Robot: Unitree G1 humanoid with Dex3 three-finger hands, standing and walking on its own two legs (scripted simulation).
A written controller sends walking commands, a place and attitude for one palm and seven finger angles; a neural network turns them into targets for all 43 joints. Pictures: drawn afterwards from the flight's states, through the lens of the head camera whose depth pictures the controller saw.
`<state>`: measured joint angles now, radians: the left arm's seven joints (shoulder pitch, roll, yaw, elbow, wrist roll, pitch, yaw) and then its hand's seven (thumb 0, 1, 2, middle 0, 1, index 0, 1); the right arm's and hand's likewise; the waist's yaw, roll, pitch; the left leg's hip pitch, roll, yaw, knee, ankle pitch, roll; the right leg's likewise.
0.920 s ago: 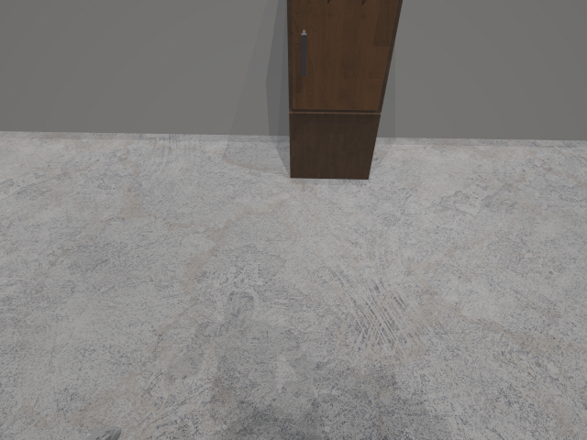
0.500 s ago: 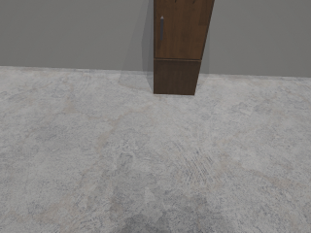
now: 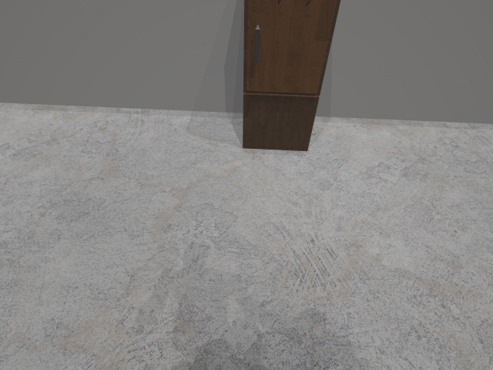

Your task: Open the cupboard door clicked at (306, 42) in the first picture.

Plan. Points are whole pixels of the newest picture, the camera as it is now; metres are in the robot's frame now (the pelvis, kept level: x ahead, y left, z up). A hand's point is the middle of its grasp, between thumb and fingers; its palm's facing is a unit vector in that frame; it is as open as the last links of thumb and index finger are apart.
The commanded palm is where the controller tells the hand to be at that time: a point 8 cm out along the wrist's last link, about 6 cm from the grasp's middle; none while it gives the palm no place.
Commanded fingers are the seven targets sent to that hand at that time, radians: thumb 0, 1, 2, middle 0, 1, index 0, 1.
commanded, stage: look at it before walking up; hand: left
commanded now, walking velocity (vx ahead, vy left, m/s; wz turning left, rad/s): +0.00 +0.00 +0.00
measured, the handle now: (257, 44) +1.48 +0.04 -0.10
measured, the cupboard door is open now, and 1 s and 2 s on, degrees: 0 0 0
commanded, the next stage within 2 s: walk to a spot facing it in 0.52 s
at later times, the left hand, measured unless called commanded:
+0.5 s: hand out of the picture +0.07 +0.25 -0.16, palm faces -0.02 -0.94 -0.34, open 7.4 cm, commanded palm none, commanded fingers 0.00 0.90 0.90 -0.20 -0.30 -0.20 -0.30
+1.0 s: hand out of the picture +0.04 +0.19 -0.20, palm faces -0.02 -0.99 -0.17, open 7.4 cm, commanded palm none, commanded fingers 0.00 0.90 0.90 -0.20 -0.30 -0.20 -0.30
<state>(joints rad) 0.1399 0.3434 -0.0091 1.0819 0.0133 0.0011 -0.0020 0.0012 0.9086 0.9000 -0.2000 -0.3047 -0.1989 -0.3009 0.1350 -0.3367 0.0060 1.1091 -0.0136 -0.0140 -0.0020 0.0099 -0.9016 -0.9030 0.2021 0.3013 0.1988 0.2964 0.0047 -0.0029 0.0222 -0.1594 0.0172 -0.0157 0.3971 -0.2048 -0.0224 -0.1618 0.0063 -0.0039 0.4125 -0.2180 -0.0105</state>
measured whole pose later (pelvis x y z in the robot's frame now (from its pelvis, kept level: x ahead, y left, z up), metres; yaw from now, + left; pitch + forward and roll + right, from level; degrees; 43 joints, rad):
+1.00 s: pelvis +0.07 +0.01 -0.02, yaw -4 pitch +0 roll -1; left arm 0.40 0.19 0.02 1.08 0.03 -0.01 -0.01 0.00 0.91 0.90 -0.20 -0.30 -0.20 -0.30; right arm 0.32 -0.22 -0.01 1.11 -0.02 -0.02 -0.01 0.01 -0.90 -0.90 0.20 0.30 0.20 0.30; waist 0.01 0.00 -0.02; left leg -0.23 0.07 0.06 0.70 -0.46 -0.01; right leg -0.20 0.05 0.05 0.62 -0.43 -0.02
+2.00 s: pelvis +0.50 -0.03 -0.01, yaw -22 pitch -2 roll -1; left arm 0.39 0.17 0.06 1.12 0.03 -0.01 -0.01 0.00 0.91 0.90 -0.20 -0.30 -0.19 -0.30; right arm 0.17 -0.12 -0.03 0.99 -0.03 -0.09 -0.01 0.00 -0.91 -0.90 0.20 0.30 0.20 0.30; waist 0.03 -0.04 0.05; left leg -0.27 0.10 0.21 0.57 -0.27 0.03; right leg -0.37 -0.02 -0.04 1.15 -0.39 -0.03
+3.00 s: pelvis +0.72 -0.16 -0.01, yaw -17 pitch +1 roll -1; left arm 0.20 0.25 0.09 0.96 0.02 0.06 0.02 0.00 0.92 0.90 -0.19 -0.30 -0.19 -0.30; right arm 0.23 -0.20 -0.05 0.95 -0.03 0.01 -0.01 0.01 -0.91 -0.90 0.20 0.30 0.20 0.30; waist -0.01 -0.03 0.06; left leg -0.34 0.03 0.09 0.57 -0.25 0.04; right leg -0.50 -0.08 -0.07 1.10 -0.42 0.08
